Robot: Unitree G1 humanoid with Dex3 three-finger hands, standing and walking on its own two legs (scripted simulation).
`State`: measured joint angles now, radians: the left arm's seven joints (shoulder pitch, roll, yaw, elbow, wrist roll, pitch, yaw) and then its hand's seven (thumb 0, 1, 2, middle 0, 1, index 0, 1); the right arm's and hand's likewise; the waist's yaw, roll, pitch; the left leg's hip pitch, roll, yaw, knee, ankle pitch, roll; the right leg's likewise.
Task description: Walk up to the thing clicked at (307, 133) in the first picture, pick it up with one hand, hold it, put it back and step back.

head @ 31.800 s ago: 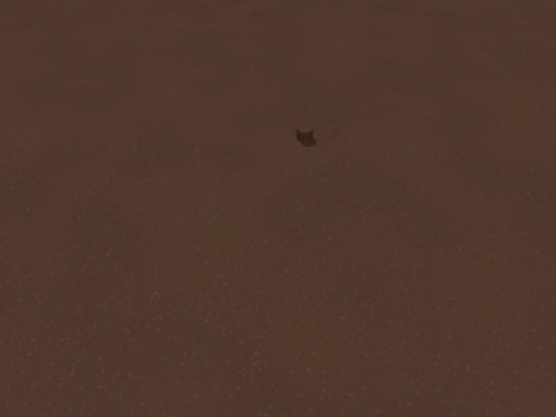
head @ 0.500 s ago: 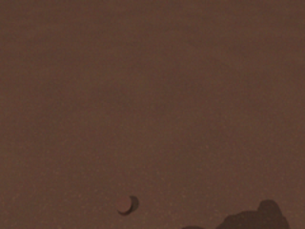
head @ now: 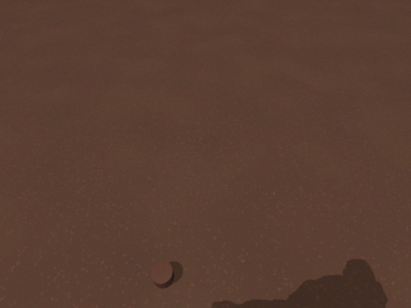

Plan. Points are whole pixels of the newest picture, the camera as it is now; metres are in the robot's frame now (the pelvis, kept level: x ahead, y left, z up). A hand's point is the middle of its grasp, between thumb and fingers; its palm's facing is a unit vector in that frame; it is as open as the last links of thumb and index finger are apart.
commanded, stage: stand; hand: left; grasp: from above
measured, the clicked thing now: (162, 274) +0.41 +0.23 -0.75
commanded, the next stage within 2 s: step back in 1.12 s
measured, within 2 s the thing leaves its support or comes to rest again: neither
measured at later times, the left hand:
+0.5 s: hand out of the picture +0.08 +0.24 -0.16, palm faces +0.01 -0.94 -0.33, open 7.4 cm
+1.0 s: hand out of the picture +0.09 +0.24 -0.15, palm faces +0.00 -0.94 -0.34, open 7.4 cm
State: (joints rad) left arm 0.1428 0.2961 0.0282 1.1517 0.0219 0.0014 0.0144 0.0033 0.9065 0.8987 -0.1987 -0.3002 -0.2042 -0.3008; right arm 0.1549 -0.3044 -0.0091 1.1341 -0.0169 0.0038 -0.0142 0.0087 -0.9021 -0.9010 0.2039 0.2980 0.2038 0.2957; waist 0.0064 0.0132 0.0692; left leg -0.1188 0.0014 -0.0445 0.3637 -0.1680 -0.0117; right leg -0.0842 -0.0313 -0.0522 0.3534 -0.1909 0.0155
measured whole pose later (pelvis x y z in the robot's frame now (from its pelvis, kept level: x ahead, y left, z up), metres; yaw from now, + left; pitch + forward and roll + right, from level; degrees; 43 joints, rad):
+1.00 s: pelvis +0.02 -0.01 +0.00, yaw +0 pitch -3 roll +0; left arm 0.11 0.33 0.01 1.14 0.02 -0.01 0.00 0.00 0.91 0.90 -0.20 -0.30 -0.20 -0.30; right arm 0.11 -0.33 0.00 1.14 -0.01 0.00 -0.01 0.01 -0.90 -0.90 0.20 0.30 0.20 0.30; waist 0.00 0.01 0.06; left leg -0.10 0.02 -0.05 0.31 -0.17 -0.03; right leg -0.07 -0.02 -0.06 0.32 -0.20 0.00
